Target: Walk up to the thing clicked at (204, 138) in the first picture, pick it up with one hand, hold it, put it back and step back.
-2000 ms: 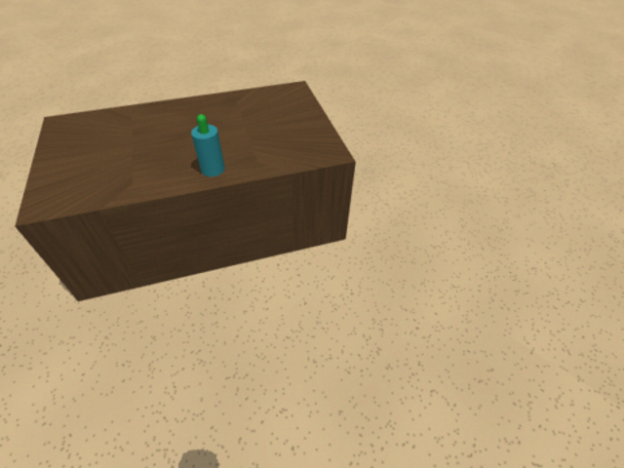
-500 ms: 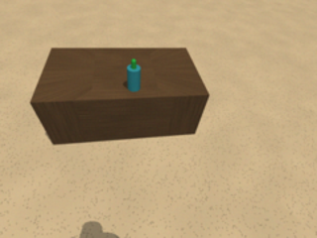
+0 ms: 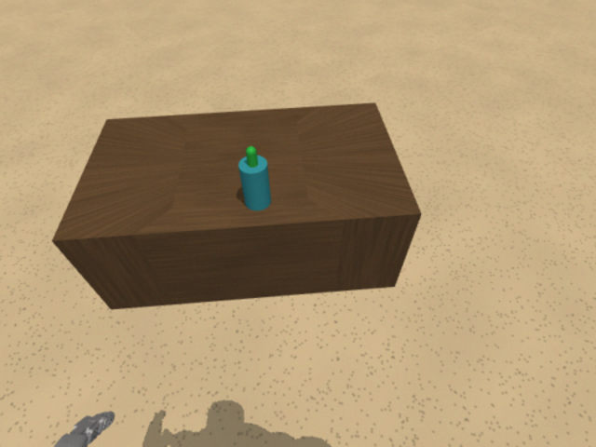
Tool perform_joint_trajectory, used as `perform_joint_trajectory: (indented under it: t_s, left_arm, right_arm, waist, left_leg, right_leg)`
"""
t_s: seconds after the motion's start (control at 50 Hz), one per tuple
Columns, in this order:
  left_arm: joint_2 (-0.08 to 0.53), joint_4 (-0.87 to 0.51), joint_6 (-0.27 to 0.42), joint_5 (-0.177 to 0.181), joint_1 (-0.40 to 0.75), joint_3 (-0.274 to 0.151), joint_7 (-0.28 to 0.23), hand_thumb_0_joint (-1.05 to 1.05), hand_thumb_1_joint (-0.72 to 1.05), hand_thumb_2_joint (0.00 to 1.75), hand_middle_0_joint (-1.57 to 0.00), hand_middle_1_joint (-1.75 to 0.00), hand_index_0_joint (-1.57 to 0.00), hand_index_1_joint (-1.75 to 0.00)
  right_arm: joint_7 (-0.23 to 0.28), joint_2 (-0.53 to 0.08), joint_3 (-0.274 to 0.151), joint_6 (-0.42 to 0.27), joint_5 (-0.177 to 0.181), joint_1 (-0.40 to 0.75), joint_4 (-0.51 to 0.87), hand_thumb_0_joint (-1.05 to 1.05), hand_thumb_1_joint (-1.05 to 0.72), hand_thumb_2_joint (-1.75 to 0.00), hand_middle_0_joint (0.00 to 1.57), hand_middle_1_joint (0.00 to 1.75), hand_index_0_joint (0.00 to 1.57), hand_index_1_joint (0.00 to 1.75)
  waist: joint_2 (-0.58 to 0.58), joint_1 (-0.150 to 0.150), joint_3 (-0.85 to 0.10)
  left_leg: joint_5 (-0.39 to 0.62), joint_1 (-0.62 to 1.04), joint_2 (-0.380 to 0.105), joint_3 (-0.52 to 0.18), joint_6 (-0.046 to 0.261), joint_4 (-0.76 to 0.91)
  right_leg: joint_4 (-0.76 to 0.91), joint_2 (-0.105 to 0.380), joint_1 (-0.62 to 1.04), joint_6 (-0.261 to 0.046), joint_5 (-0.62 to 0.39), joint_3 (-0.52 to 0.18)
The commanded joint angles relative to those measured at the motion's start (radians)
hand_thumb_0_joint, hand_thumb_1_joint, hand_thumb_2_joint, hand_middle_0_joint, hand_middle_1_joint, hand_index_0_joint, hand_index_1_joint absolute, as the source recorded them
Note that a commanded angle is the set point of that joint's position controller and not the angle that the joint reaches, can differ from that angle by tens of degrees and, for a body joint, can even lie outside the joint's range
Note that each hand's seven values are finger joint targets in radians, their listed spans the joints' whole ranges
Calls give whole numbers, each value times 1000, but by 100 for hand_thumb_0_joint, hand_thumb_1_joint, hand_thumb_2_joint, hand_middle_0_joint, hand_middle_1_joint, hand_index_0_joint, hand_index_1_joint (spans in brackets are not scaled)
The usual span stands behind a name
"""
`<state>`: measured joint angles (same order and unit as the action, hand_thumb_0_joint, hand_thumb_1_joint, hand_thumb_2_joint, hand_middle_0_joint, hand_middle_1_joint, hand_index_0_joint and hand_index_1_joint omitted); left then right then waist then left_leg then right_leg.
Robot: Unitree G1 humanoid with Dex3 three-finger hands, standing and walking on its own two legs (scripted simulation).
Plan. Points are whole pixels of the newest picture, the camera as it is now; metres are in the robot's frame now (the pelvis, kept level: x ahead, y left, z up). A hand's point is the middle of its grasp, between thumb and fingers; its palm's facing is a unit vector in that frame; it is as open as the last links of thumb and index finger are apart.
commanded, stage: walk up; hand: left
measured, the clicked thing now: (254, 176) +0.86 +0.14 -0.24
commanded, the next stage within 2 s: none
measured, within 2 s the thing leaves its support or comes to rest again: neither
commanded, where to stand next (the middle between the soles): +0.45 -0.10 m, yaw +4 degrees
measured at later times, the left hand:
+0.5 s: hand (160, 401) +0.23 +0.23 -0.15, palm faces -0.02 -0.95 -0.31, open 7.4 cm
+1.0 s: hand (214, 337) +0.33 +0.16 -0.14, palm faces +0.06 -0.93 -0.37, open 7.4 cm
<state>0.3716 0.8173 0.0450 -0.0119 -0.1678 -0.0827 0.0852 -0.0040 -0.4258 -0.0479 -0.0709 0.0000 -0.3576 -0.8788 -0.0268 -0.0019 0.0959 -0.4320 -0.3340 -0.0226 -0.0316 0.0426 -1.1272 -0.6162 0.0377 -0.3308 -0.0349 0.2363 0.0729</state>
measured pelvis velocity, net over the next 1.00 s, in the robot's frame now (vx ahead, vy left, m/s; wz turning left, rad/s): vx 0.34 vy -0.12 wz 0.07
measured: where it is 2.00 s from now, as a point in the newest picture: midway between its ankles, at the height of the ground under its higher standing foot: (345, 393)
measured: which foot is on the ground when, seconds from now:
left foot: up 0.00-0.24, down 0.26-0.64, up 0.66-1.00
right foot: down 0.00-0.28, up 0.30-0.62, down 0.64-1.00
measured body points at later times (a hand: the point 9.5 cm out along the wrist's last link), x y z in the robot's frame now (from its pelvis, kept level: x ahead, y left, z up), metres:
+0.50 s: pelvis +0.18 -0.04 +0.00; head +0.20 -0.02 +0.45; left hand +0.23 +0.28 -0.13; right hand +0.26 -0.37 -0.08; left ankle +0.21 +0.09 -0.73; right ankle +0.24 -0.20 -0.68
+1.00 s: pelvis +0.34 -0.12 +0.00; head +0.36 -0.11 +0.45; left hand +0.33 +0.21 -0.12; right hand +0.45 -0.42 -0.11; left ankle +0.44 +0.00 -0.72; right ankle +0.32 -0.23 -0.73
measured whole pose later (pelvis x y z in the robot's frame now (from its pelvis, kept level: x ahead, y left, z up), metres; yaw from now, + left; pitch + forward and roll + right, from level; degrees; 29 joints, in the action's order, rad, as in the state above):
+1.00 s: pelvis +0.34 -0.12 +0.00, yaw +4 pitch -2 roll -1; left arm 0.42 0.84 0.04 -0.01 -0.37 -0.04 0.04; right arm -0.04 -0.40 -0.04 -0.07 -0.01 -0.27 -0.85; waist 0.00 -0.05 0.09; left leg -0.19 -0.44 -0.03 0.07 0.03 -0.65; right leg -0.63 0.05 -0.21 -0.01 0.39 0.12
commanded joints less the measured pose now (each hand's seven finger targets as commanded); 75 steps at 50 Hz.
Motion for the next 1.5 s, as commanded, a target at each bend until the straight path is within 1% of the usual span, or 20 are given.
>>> perform_joint_trajectory:
  t_s: [0.0, 0.14, 0.22, 0.28, 0.42, 0.58, 0.6, 0.62, 0.64, 0.66, 0.74, 0.92, 0.98, 1.02, 1.04, 1.24, 1.28, 1.3, 1.4, 1.48]
  left_arm:
    - [266, -66, 21, 0, -69, -65, -26, 0, 90, 90, -20, -30, -20, -30]
    - [277, -128, 19, -15, -106, -59, -14, 0, 90, 90, -20, -30, -20, -30]
    - [242, -149, 1, -17, -93, -33, -10, 0, 90, 90, -20, -30, -20, -30]
    - [279, -130, -18, -16, -176, -47, -27, 0, 90, 90, -20, -30, -20, -30]
    - [236, -67, -26, -11, -189, -50, -4, 0, 90, 90, -20, -30, -20, -30]
    - [261, -10, -13, -19, -242, -80, 8, 0, 90, 90, -20, -30, -20, -30]
    - [286, 12, -2, -23, -311, -95, -2, 0, 90, 90, -20, -30, -20, -30]
    - [374, 18, 13, -35, -376, -119, -16, 0, 90, 90, -20, -30, -20, -30]
    - [422, -27, 23, -24, -337, -110, -23, 0, 90, 90, -20, -30, -20, -30]
    - [416, -48, 22, -7, -254, -102, -26, 0, 90, 90, -20, -30, -20, -30]
    - [321, -46, 29, 5, -163, -70, -44, 0, 90, 90, -20, -30, -20, -30]
    - [292, -73, 33, 6, -161, -23, -66, 0, 90, 90, -20, -30, -20, -30]
    - [235, -79, 21, 17, -131, 9, -78, 0, 90, 90, -20, -30, -20, -30]
    - [187, -66, 1, 33, -238, 18, -85, 0, 90, 90, -20, -30, -20, -30]
    - [254, -29, -15, 19, -215, 3, -96, 0, 90, 90, -20, -30, -20, -30]
    - [215, 99, 6, -7, -222, -5, -105, 0, 90, 90, -20, -30, -20, -30]
    - [346, 66, 22, -25, -109, -25, -109, 0, 90, 90, -20, -30, -20, -30]
    - [368, 54, 19, -20, -15, -25, -108, 0, 90, 90, -20, -30, -20, -30]
    - [249, 83, 27, 0, 32, 16, -102, 0, 90, 90, -20, -30, -20, -30]
    - [243, 127, 13, 3, 48, 25, -99, 0, 90, 90, -20, -30, -20, -30]
  right_arm:
    - [-5, -197, -62, -29, -8, -97, 55, 0, -90, -90, 20, 30, 20, 30]
    - [-20, -157, -64, -40, -14, 16, 105, 0, -90, -90, 20, 30, 20, 30]
    - [0, -197, -90, -57, -17, -101, 68, 0, -90, -90, 20, 30, 20, 30]
    - [28, -378, -137, -64, 0, -176, 108, 0, -90, -90, 20, 30, 20, 30]
    - [22, -285, -90, -62, -10, -22, 131, 0, -90, -90, 20, 30, 20, 30]
    - [2, -292, -89, -39, -17, 82, 145, 0, -90, -90, 20, 30, 20, 30]
    - [4, -234, -70, -30, -23, 37, 135, 0, -90, -90, 20, 30, 20, 30]
    - [3, -136, -38, -29, -17, 28, 149, 0, -90, -90, 20, 30, 20, 30]
    - [13, -163, -39, -29, -2, 78, 170, 0, -90, -90, 20, 30, 20, 30]
    - [22, -228, -56, -27, -9, 90, 149, 0, -90, -90, 20, 30, 20, 30]
    - [-4, -224, -59, -30, 1, -31, 52, 0, -90, -90, 20, 30, 20, 30]
    - [-19, -131, -42, -13, -11, 70, 93, 0, -90, -90, 20, 30, 20, 30]
    - [-2, -177, -60, -17, -16, -25, 57, 0, -90, -90, 20, 30, 20, 30]
    - [12, -297, -83, -18, -8, -28, 97, 0, -90, -90, 20, 30, 20, 30]
    - [10, -293, -88, -11, 11, -12, 85, 0, -90, -90, 20, 30, 20, 30]
    - [-2, -168, -25, 48, -4, 236, 85, 0, -90, -90, 20, 30, 20, 30]
    - [-2, -106, -11, 64, 0, 232, 74, 0, -90, -90, 20, 30, 20, 30]
    - [4, -164, -33, 71, -9, 244, 46, 0, -90, -90, 20, 30, 20, 30]
    - [-3, -158, -28, 39, -4, 180, -51, 0, -90, -90, 20, 30, 20, 30]
    - [-10, -166, -13, 41, 1, 273, -79, 0, -90, -90, 20, 30, 20, 30]
  waist:
    - [196, -14, -11]
    - [170, -48, -61]
    - [34, 49, -102]
    - [-91, 85, -173]
    - [-123, 6, -50]
    - [-72, -72, -77]
    - [73, -104, -113]
    - [369, -142, -83]
    - [394, -139, -48]
    - [253, -100, 13]
    - [210, -19, -9]
    - [143, -22, -73]
    - [20, 50, -147]
    - [-148, 21, -222]
    - [-72, 27, -214]
    - [-75, -50, -134]
    - [217, -18, -56]
    - [188, -3, 4]
    - [116, 24, -151]
    - [86, -6, -139]
  left_leg:
    - [73, -188, -65, 0, -9, 52]
    - [202, -64, -46, 98, -36, 445]
    - [229, 292, 16, 124, 3, 566]
    - [-173, 431, -479, -713, 252, 862]
    - [322, 98, -265, -93, 189, 771]
    - [-132, -158, -176, 4, 108, 610]
    - [-119, -204, -135, 42, 86, 397]
    - [-62, -372, -25, 139, 32, 33]
    - [-121, -500, 46, 66, -6, -87]
    - [-86, -457, -32, -38, -10, -112]
    - [64, -294, -83, 1, -14, 66]
    - [235, -25, -11, 97, -14, 455]
    - [409, 239, -3, 71, 39, 616]
    - [527, 332, -383, -475, 245, 746]
    - [434, 269, -400, -496, 295, 748]
    - [61, -143, -168, -99, 87, 610]
    - [-74, -171, -1, 24, -12, 383]
    - [-91, -72, -28, -6, -20, 290]
    - [387, 168, -63, -32, 6, 570]
    - [273, 83, -86, -76, 14, 632]
  right_leg:
    - [353, 205, 102, -203, 23, -249]
    - [296, 211, 89, -205, -12, -167]
    - [41, 140, -102, -138, -9, -86]
    - [-570, -22, -402, -22, 339, -147]
    - [-353, 81, -208, 30, 162, -109]
    - [-52, -5, 175, 6, 54, 43]
    - [7, -18, 283, -7, 156, 14]
    - [227, 176, 328, -66, 437, -338]
    - [423, 369, 272, -188, 442, -720]
    - [422, 404, 159, -241, 426, -718]
    - [315, 254, 92, -203, 153, -328]
    - [141, 242, 82, -166, -433, -118]
    - [-103, 145, -12, -72, -369, -14]
    - [-418, -47, -188, 17, 323, -11]
    - [-493, 5, -162, 9, 398, -87]
    - [61, -9, 179, 2, 46, -56]
    - [327, 297, -11, -118, 293, -521]
    - [330, 341, -160, -175, 311, -528]
    - [95, 144, -8, -43, -217, -175]
    - [168, 96, 91, -7, 35, -156]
